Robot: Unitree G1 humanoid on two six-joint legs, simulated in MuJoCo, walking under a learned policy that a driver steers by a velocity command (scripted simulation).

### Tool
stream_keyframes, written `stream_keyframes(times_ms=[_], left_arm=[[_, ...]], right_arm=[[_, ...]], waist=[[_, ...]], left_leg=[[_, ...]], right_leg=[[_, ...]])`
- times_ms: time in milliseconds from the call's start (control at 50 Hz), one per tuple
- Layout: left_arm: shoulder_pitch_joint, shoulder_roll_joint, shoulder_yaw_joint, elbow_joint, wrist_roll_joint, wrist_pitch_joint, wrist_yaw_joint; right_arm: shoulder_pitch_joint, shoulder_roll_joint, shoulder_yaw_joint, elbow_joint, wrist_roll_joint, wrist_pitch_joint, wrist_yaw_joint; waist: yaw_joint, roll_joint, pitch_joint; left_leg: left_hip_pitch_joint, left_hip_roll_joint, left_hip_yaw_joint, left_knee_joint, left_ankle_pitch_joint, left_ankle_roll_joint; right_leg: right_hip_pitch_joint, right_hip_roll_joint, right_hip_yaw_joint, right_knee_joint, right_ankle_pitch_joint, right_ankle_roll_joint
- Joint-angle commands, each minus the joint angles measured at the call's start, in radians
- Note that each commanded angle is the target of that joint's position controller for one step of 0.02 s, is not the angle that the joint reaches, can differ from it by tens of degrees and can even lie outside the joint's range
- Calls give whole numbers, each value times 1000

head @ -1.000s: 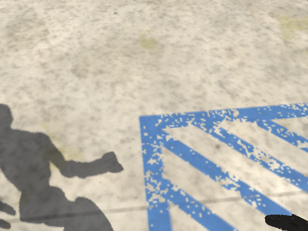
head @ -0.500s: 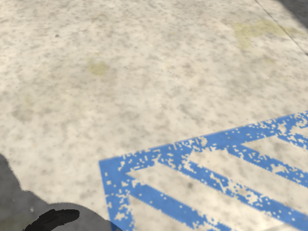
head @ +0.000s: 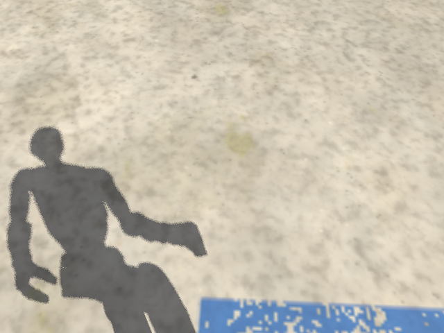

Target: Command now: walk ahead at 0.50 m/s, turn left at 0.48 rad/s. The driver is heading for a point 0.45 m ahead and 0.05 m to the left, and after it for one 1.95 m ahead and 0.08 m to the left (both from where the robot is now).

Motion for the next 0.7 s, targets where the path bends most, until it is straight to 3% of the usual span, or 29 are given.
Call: stream_keyframes(times_ms=[20, 40, 60, 80, 100, 120, 140, 160, 180, 200, 240, 280, 380, 460, 520, 560, 580, 600, 620, 640, 660, 680, 700], left_arm=[[1, 189, 48, -33, -12, 17, 13], [-11, 205, 52, -38, -14, 24, 19], [-22, 215, 55, -42, -13, 34, 26], [-36, 210, 50, -49, -15, 39, 31], [-16, 170, 32, -73, 6, 28, 33], [72, 31, -12, -118, 28, -7, 11], [-40, 121, 3, -123, -12, -46, -7], [-122, 150, 11, -154, -41, -66, -15], [-139, 139, 8, -154, -28, -76, -10], [-146, 146, 16, -149, -3, -74, -3], [-104, 143, 24, -144, 7, -48, -5], [-93, 112, 18, -141, 12, -26, -4], [-260, 66, -4, -181, 9, -26, -12], [-360, 83, -4, -213, -7, -37, -29], [-365, 106, 3, -228, -4, -46, -41], [-289, 129, 13, -212, -4, -50, -42], [-176, 156, 30, -178, 0, -52, -38], [-15, 202, 44, -149, 12, -53, -33], [110, 287, 68, -124, 21, -45, -29], [145, 223, 52, -100, -5, -38, -38], [78, 168, 34, -112, -16, -34, -34], [4, 146, 24, -128, -7, -26, -30], [-49, 127, 15, -132, 3, -22, -31]], right_arm=[[-113, -74, -17, -126, 2, -15, 20], [-76, -93, -27, -127, 1, -12, 22], [16, -123, -45, -112, 2, -10, 21], [174, -176, -77, -73, 4, -9, 11], [326, -273, -110, -46, 5, 1, -12], [288, -340, -112, -58, 9, -7, -13], [322, -253, -89, -73, 4, -15, -12], [284, -209, -78, -70, -1, -22, -14], [222, -187, -70, -81, 2, -25, -15], [158, -159, -62, -98, -3, -24, -17], [106, -132, -51, -125, -17, -24, -24], [115, -143, -51, -119, -13, -30, -32], [182, -164, -53, -78, -7, -29, -51], [247, -174, -53, -39, -1, -27, -48], [267, -181, -57, -17, -2, -17, -54], [247, -190, -61, -16, -3, -8, -57], [230, -180, -56, -21, -5, -4, -57], [220, -146, -39, -39, -16, -4, -57], [357, -67, -15, -47, -9, -19, -53], [350, -85, -12, -39, -1, -33, -48], [252, -163, -31, -58, 15, -41, -43], [170, -166, -30, -80, 15, -44, -42], [126, -156, -31, -90, 0, -45, -42]], waist=[[-10, -98, 59], [-37, -121, 20], [-91, -133, -38], [-176, -109, -121], [-226, 29, -228], [-103, 230, -318], [-186, 112, -369], [-188, 75, -232], [-145, -14, -151], [-107, -33, -96], [-53, -6, -76], [-43, 0, -58], [-111, 27, -13], [-155, 37, 27], [-141, 47, 34], [-94, 69, 1], [-34, 56, -71], [36, 14, -210], [17, -219, -372], [33, -317, -395], [41, -210, -227], [24, -126, -126], [-3, -86, -43]], left_leg=[[-34, -30, 60, -33, -128, 42], [42, -66, 96, -27, -183, 61], [168, -109, 123, -32, -214, 85], [403, -147, 118, -98, -155, 123], [721, 9, -140, -114, -122, 194], [1017, 232, -711, -232, -280, 383], [1055, 246, -778, -321, -336, 372], [957, 214, -624, -330, -263, 327], [808, 169, -507, -333, -169, 291], [673, 135, -427, -350, -67, 272], [539, 105, -360, -397, 43, 272], [468, 88, -282, -423, 134, 273], [421, 16, -148, -439, 81, 196], [514, 72, -200, -422, -32, 188], [644, 131, -245, -356, 45, 170], [676, 127, -238, -271, 243, 146], [660, 79, -200, -143, 386, 125], [533, 25, -158, 85, 298, 92], [158, -130, -77, 473, -110, 9], [-29, -168, -140, 615, -603, -1], [-123, -101, -153, 683, -553, 7], [-123, -48, -108, 653, -463, 12], [-99, -14, -84, 582, -401, 9]], right_leg=[[49, -325, 44, 64, 725, -118], [57, -322, 29, 144, 908, -105], [43, -309, 10, 281, 1047, -88], [-47, -268, -16, 492, 1027, -55], [-310, -216, -21, 812, 675, -11], [-740, 13, 116, 1119, -259, 43], [-850, -17, 297, 1195, -269, 21], [-914, -62, 289, 1167, -177, -1], [-877, -106, 282, 1078, -92, -9], [-813, -131, 275, 994, -48, 1], [-714, -154, 275, 925, -4, 22], [-696, -156, 247, 845, 48, 53], [-644, -118, 214, 484, 393, 69], [-656, -93, 223, 352, 448, 41], [-692, -86, 232, 300, 335, -3], [-585, -55, 201, 278, 256, -37], [-422, -31, 174, 254, 281, -66], [-148, -134, 272, 303, 333, -125], [254, -362, 678, 276, 189, -284], [313, -425, 947, 122, -18, -319], [193, -399, 847, 96, -144, -268], [46, -361, 723, 76, -114, -233], [-93, -321, 632, 41, -22, -223]])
